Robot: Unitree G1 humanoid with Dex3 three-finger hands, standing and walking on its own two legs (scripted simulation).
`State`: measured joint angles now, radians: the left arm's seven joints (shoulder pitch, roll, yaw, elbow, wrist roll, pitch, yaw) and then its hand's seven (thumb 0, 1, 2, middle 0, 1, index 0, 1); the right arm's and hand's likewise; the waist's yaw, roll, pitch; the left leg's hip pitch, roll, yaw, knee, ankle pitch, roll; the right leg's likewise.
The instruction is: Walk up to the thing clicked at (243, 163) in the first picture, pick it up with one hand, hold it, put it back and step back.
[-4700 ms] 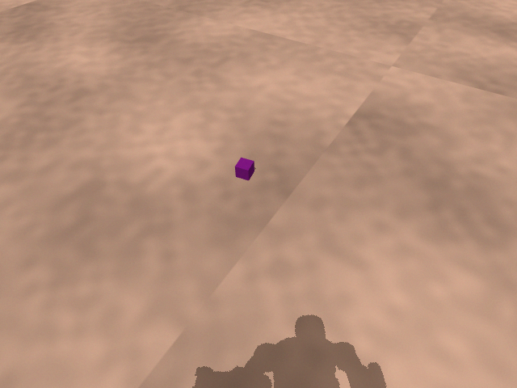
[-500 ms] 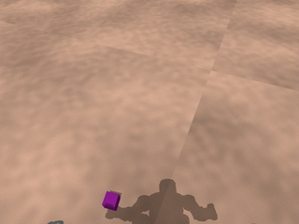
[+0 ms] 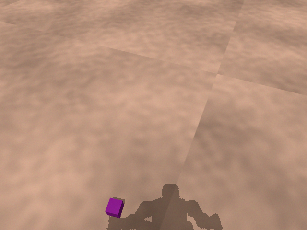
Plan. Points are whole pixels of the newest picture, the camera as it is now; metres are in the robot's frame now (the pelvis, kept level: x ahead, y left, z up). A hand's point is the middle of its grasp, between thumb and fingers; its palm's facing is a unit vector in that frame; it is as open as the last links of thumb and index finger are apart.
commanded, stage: walk up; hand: left
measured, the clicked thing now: (115, 207) +0.39 +0.24 -0.74
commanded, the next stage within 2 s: stand in 0.24 s
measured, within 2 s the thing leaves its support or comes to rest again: neither
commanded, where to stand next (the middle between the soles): +0.02 +0.00 m, yaw +2 degrees
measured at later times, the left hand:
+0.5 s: hand out of the picture +0.08 +0.26 -0.16, palm faces -0.02 -0.94 -0.34, open 7.4 cm
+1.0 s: hand out of the picture +0.05 +0.26 -0.16, palm faces -0.02 -0.94 -0.34, open 7.4 cm
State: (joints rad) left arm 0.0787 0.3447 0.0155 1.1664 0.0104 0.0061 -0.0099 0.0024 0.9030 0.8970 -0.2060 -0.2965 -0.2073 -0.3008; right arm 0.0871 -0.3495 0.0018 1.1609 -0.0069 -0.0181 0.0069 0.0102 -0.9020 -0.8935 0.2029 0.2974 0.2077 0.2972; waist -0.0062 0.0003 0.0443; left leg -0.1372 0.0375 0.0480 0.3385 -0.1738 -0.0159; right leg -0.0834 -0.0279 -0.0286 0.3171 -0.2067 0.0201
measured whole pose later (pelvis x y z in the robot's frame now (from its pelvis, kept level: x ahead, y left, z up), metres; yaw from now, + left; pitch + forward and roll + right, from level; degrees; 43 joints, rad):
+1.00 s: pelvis -0.01 +0.01 +0.00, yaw +1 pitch -2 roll +0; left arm 0.12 0.35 0.00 1.14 0.02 0.00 0.00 0.00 0.90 0.90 -0.21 -0.30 -0.21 -0.30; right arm 0.09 -0.35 -0.01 1.15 -0.01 -0.01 0.02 0.01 -0.90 -0.89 0.20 0.30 0.21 0.30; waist 0.00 0.00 0.05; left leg -0.14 0.02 0.04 0.32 -0.15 0.00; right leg -0.08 -0.05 -0.03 0.29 -0.18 0.04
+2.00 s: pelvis +0.00 +0.01 +0.00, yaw +1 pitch -2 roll +0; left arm 0.12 0.35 0.00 1.12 0.02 0.00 0.00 0.00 0.90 0.90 -0.21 -0.30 -0.21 -0.30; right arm 0.09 -0.35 0.00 1.13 -0.01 -0.01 0.01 0.01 -0.90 -0.89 0.20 0.30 0.21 0.30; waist 0.00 0.00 0.05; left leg -0.13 0.01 0.04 0.33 -0.17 0.00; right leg -0.06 -0.05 -0.04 0.29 -0.20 0.04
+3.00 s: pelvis +0.00 +0.01 +0.00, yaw +1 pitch -1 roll +0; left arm 0.13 0.35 0.00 1.12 0.02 0.00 0.00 0.00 0.90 0.90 -0.21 -0.30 -0.21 -0.30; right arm 0.10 -0.35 0.00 1.13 -0.01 -0.01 0.01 0.01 -0.90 -0.89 0.20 0.30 0.21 0.30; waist 0.00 0.00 0.04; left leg -0.13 0.02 0.04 0.33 -0.17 0.00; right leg -0.07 -0.05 -0.04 0.29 -0.20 0.04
